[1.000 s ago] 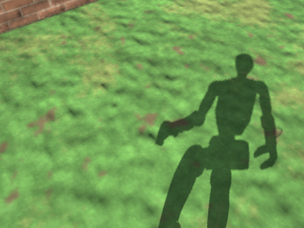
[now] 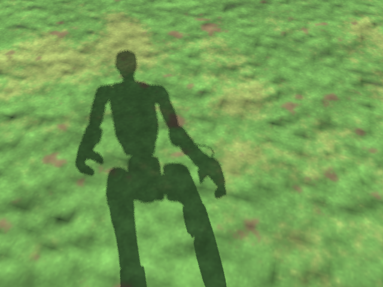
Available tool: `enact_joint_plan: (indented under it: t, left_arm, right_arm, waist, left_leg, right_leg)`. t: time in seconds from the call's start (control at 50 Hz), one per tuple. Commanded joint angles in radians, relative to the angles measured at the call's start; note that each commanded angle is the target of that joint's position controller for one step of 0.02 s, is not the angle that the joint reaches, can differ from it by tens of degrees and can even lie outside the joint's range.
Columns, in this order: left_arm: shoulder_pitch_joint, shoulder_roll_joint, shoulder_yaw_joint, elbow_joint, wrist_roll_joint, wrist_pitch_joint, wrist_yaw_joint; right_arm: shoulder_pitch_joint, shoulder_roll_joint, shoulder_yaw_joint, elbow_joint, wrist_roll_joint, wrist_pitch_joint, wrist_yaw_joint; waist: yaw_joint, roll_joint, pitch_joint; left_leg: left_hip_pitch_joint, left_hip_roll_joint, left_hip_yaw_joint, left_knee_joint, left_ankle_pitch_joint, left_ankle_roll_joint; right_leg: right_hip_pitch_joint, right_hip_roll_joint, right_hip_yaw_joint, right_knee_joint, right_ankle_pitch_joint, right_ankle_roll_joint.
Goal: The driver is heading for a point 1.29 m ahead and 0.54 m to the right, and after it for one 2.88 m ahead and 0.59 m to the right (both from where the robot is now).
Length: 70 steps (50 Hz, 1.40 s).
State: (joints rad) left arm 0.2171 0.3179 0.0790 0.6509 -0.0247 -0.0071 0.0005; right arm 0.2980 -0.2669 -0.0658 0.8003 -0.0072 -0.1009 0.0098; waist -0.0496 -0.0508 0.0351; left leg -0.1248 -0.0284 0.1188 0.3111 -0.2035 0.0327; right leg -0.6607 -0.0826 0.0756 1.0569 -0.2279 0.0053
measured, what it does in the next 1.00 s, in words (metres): walks ahead, turning right: right foot, then left foot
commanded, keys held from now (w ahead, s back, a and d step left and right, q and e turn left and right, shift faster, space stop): w+e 0.22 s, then e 0.70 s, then no key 0.08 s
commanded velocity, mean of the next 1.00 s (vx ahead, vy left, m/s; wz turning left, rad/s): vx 0.22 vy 0.00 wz -0.59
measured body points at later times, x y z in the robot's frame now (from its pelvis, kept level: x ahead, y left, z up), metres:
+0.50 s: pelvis +0.24 -0.08 +0.00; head +0.29 -0.12 +0.44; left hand +0.44 +0.16 -0.09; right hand +0.34 -0.40 -0.11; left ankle +0.35 +0.08 -0.67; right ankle +0.25 -0.15 -0.74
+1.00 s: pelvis +0.35 -0.08 +0.00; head +0.39 -0.09 +0.44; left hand +0.64 +0.07 -0.11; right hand +0.31 -0.39 -0.10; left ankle +0.45 +0.00 -0.74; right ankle +0.26 -0.18 -0.68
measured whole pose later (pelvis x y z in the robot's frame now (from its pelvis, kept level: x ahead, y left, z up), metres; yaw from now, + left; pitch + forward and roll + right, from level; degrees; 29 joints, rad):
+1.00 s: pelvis +0.35 -0.08 +0.00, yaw -36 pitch +1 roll +0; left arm 0.18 0.34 0.08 0.64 -0.02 0.07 0.03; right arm 0.13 -0.27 -0.05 0.70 -0.02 0.01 -0.03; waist -0.01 -0.03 0.08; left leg -0.30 0.03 0.04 0.44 -0.16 0.01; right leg -0.48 0.01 0.06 1.01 -0.45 0.09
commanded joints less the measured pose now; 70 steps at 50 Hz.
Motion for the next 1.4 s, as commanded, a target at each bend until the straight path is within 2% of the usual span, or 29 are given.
enact_joint_plan:
  t: [0.02, 0.16, 0.2, 0.24, 0.26, 0.28, 0.3, 0.32, 0.36, 0.38, 0.42, 0.52, 0.64, 0.72, 0.74, 0.76, 0.78, 0.8, 0.84, 0.88, 0.96, 1.12, 1.14, 1.16, 1.18, 1.22, 1.26, 1.32, 1.4]
  left_arm:
    - [-0.027, 0.023, 0.0, -0.072, 0.001, -0.015, -0.013]
    - [-0.209, 0.016, -0.008, -0.14, -0.002, -0.025, -0.056]
    - [-0.174, 0.048, 0.009, -0.145, 0.005, -0.019, -0.058]
    - [0.057, 0.123, 0.054, -0.09, 0.009, -0.011, -0.049]
    - [0.215, 0.197, 0.085, -0.052, 0.011, -0.003, -0.029]
    - [0.15, 0.323, 0.093, -0.076, 0.017, -0.011, -0.018]
    - [0.174, 0.242, 0.072, -0.116, 0.02, -0.024, -0.024]
    - [0.124, 0.189, 0.052, -0.109, 0.024, -0.036, -0.03]
    - [0.024, 0.134, 0.038, -0.105, 0.002, -0.037, -0.025]
    - [-0.015, 0.124, 0.032, -0.116, 0.013, -0.033, -0.019]
    - [-0.042, 0.136, 0.035, -0.113, 0.029, -0.032, -0.011]
    - [-0.017, 0.155, 0.039, -0.074, 0.011, -0.006, 0.022]
    - [0.011, 0.154, 0.037, -0.057, 0.011, 0.029, 0.039]
    - [-0.035, 0.139, 0.03, -0.072, 0.004, 0.038, 0.04]
    - [-0.048, 0.121, 0.024, -0.081, 0.004, 0.038, 0.041]
    - [-0.002, 0.066, 0.008, -0.09, 0.022, 0.034, 0.039]
    - [0.092, 0.066, 0.008, -0.095, 0.014, 0.032, 0.04]
    - [0.131, 0.157, 0.029, -0.073, 0.023, 0.028, 0.036]
    - [0.068, 0.188, 0.05, -0.041, 0.003, 0.052, 0.04]
    - [0.039, 0.141, 0.041, -0.053, 0.0, 0.073, 0.039]
    - [-0.021, 0.068, 0.016, -0.087, 0.005, 0.068, 0.033]
    - [0.036, 0.063, 0.008, -0.042, 0.021, 0.06, 0.001]
    - [0.035, 0.085, 0.011, -0.044, 0.026, 0.059, 0.003]
    - [0.045, 0.152, 0.021, -0.057, 0.035, 0.061, 0.015]
    - [-0.008, 0.161, 0.015, -0.062, 0.059, 0.052, 0.011]
    - [-0.032, 0.094, -0.003, -0.045, 0.063, 0.018, 0.008]
    - [0.02, 0.14, 0.014, -0.006, 0.026, 0.004, 0.012]
    - [0.046, 0.099, 0.001, 0.018, 0.024, -0.012, 0.026]
    - [0.051, 0.111, 0.01, 0.034, 0.018, -0.034, 0.025]
  right_arm:
    - [-0.074, -0.157, -0.035, -0.061, 0.002, -0.013, -0.006]
    - [-0.003, -0.217, -0.049, -0.01, 0.029, 0.021, -0.013]
    - [-0.011, -0.248, -0.059, -0.01, 0.04, 0.034, -0.018]
    - [-0.04, -0.254, -0.06, -0.02, 0.049, 0.049, -0.026]
    - [-0.029, -0.213, -0.043, -0.039, 0.029, 0.045, -0.03]
    - [0.081, -0.064, 0.007, -0.103, -0.024, 0.024, -0.016]
    - [0.011, -0.156, -0.002, -0.095, 0.004, -0.005, -0.004]
    - [-0.09, -0.197, -0.014, -0.126, 0.037, -0.012, -0.001]
    - [-0.106, -0.183, -0.011, -0.115, 0.004, -0.006, -0.02]
    - [-0.095, -0.194, -0.017, -0.113, -0.002, 0.007, -0.024]
    - [-0.067, -0.168, -0.013, -0.107, -0.006, 0.033, -0.027]
    - [-0.143, -0.122, 0.003, -0.127, -0.012, 0.058, -0.033]
    - [-0.278, -0.129, 0.002, -0.168, 0.002, 0.061, -0.019]
    - [-0.231, -0.146, -0.014, -0.165, 0.004, 0.041, -0.012]
    - [-0.196, -0.161, -0.02, -0.158, -0.003, 0.035, -0.015]
    - [-0.166, -0.225, -0.034, -0.166, -0.019, 0.037, -0.024]
    - [-0.146, -0.254, -0.04, -0.152, -0.044, 0.053, -0.024]
    - [-0.123, -0.207, -0.035, -0.153, -0.018, 0.058, -0.024]
    - [-0.177, -0.131, -0.015, -0.174, -0.011, 0.069, -0.031]
    - [-0.216, -0.133, -0.011, -0.177, -0.006, 0.084, -0.038]
    - [-0.189, -0.159, -0.024, -0.158, -0.014, 0.101, -0.045]
    - [-0.192, -0.189, -0.024, -0.112, 0.034, 0.112, -0.024]
    - [-0.14, -0.157, -0.013, -0.086, 0.033, 0.107, -0.019]
    - [-0.113, -0.084, 0.012, -0.093, -0.008, 0.1, -0.008]
    - [-0.169, -0.079, 0.014, -0.131, -0.013, 0.096, -0.016]
    - [-0.188, -0.158, -0.012, -0.11, 0.003, 0.104, -0.024]
    - [-0.17, -0.182, -0.03, -0.085, 0.006, 0.106, -0.027]
    - [-0.189, -0.151, -0.027, -0.082, 0.027, 0.077, -0.015]
    - [-0.225, -0.103, -0.01, -0.078, 0.021, 0.04, 0.002]
  waist:
    - [0.019, 0.118, -0.006]
    - [-0.03, 0.112, 0.05]
    - [0.013, 0.141, 0.01]
    - [0.153, 0.131, -0.111]
    - [0.218, 0.04, -0.201]
    - [0.064, -0.254, -0.304]
    - [0.153, -0.123, -0.474]
    - [0.154, -0.053, -0.34]
    - [0.079, 0.05, -0.166]
    - [0.045, 0.031, -0.142]
    - [0.012, 0.017, -0.139]
    - [0.029, -0.018, -0.165]
    - [0.077, -0.059, -0.145]
    - [0.036, -0.103, -0.129]
    - [0.018, -0.087, -0.136]
    - [0.042, 0.068, -0.206]
    - [0.091, 0.318, -0.204]
    - [0.077, 0.295, -0.227]
    - [0.064, 0.152, -0.154]
    - [0.07, 0.158, -0.105]
    - [0.036, 0.226, -0.127]
    - [0.065, 0.222, -0.129]
    - [0.061, 0.176, -0.123]
    - [0.029, -0.051, -0.159]
    - [0.037, -0.21, -0.119]
    - [0.063, -0.135, -0.083]
    - [0.094, -0.139, -0.037]
    - [0.094, -0.103, 0.009]
    - [0.106, -0.079, -0.007]
  left_leg:
    - [0.055, 0.277, -0.132, -0.16, 0.263, 0.15]
    - [0.172, 0.308, 0.011, -0.118, 0.37, 0.104]
    - [0.212, 0.312, 0.05, -0.004, 0.678, 0.084]
    - [0.149, 0.268, 0.1, 0.329, 0.89, 0.042]
    - [-0.086, 0.221, 0.097, 0.631, 0.624, -0.011]
    - [-0.535, 0.011, 0.023, 1.013, -0.402, -0.083]
    - [-0.587, 0.006, -0.202, 1.13, -0.451, -0.078]
    - [-0.634, 0.051, -0.21, 1.111, -0.355, -0.064]
    - [-0.58, 0.119, -0.191, 0.95, -0.228, -0.07]
    - [-0.508, 0.13, -0.195, 0.916, -0.199, -0.075]
    - [-0.44, 0.115, -0.181, 0.853, -0.165, -0.097]
    - [-0.427, 0.059, -0.181, 0.617, -0.005, -0.137]
    - [-0.409, 0.007, -0.223, 0.392, 0.025, -0.125]
    - [-0.272, -0.008, -0.222, 0.16, 0.058, -0.077]
    - [-0.151, 0.04, -0.235, 0.065, 0.222, -0.048]
    - [0.031, 0.243, -0.39, 0.079, 0.502, 0.031]
    - [0.155, 0.44, -0.647, 0.081, 0.774, 0.234]
    - [0.153, 0.499, -0.727, 0.073, 0.705, 0.294]
    - [0.072, 0.358, -0.48, 0.087, 0.536, 0.208]
    - [-0.012, 0.294, -0.365, 0.049, 0.425, 0.174]
    - [0.004, 0.273, -0.261, 0.018, 0.428, 0.196]
    - [-0.089, 0.277, -0.22, 0.086, 0.225, 0.147]
    - [-0.164, 0.245, -0.192, 0.124, 0.122, 0.076]
    - [-0.285, 0.152, -0.089, 0.32, -0.113, -0.027]
    - [-0.339, 0.079, -0.083, 0.383, -0.359, -0.074]
    - [-0.347, 0.094, -0.138, 0.553, -0.329, -0.092]
    - [-0.485, 0.09, -0.132, 0.651, -0.257, -0.096]
    - [-0.558, 0.101, -0.141, 0.633, -0.145, -0.077]
    - [-0.466, 0.093, -0.118, 0.427, -0.068, -0.059]
  right_leg:
    - [-0.064, -0.035, 0.012, -0.122, 0.145, 0.004]
    - [0.002, 0.003, -0.098, -0.396, 0.179, -0.05]
    - [0.099, 0.059, -0.15, -0.419, 0.073, -0.091]
    - [0.414, 0.148, -0.191, -0.506, 0.103, -0.152]
    - [0.719, 0.078, -0.046, -0.529, 0.242, -0.201]
    - [1.046, -0.219, 0.507, -0.563, 0.377, -0.4]
    - [1.066, -0.283, 0.681, -0.664, 0.385, -0.453]
    - [0.961, -0.244, 0.507, -0.666, 0.499, -0.4]
    - [0.689, -0.147, 0.303, -0.675, 0.579, -0.313]
    - [0.582, -0.121, 0.262, -0.701, 0.618, -0.302]
    - [0.473, -0.099, 0.225, -0.722, 0.709, -0.304]
    - [0.435, -0.033, 0.174, -0.685, 0.692, -0.26]
    - [0.494, -0.037, 0.306, -0.62, 0.484, -0.218]
    - [0.52, -0.004, 0.401, -0.535, 0.407, -0.174]
    - [0.471, 0.037, 0.386, -0.485, 0.324, -0.138]
    - [0.366, 0.118, 0.282, -0.301, 0.034, -0.083]
    - [0.133, 0.266, 0.14, -0.11, -0.494, -0.014]
    - [0.071, 0.191, 0.115, 0.089, -0.492, 0.035]
    - [0.05, 0.139, 0.086, 0.203, -0.348, 0.074]
    - [0.071, 0.115, 0.046, 0.181, -0.261, 0.089]
    - [0.142, 0.096, -0.028, -0.026, -0.225, 0.094]
    - [0.488, 0.112, -0.107, -0.616, 0.029, -0.004]
    - [0.585, 0.082, -0.054, -0.693, 0.112, -0.037]
    - [0.696, -0.125, 0.2, -0.732, 0.299, -0.099]
    - [0.532, -0.259, 0.32, -0.751, 0.277, -0.254]
    - [0.491, -0.188, 0.269, -0.801, 0.046, -0.254]
    - [0.568, -0.163, 0.297, -0.854, -0.246, -0.222]
    - [0.615, -0.149, 0.292, -0.901, -0.271, -0.217]
    - [0.616, -0.133, 0.218, -0.907, -0.147, -0.215]
Next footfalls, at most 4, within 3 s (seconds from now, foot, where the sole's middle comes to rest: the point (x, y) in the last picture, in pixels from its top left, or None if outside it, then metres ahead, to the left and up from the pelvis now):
0.26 right None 0.29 -0.16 -0.78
0.76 left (197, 284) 0.49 -0.02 -0.78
1.14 right None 0.29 -0.22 -0.78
1.60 left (217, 269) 0.53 -0.10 -0.78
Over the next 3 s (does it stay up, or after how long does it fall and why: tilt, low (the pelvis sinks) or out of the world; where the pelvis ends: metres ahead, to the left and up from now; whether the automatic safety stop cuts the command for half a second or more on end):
stays up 0.51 -0.27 -0.02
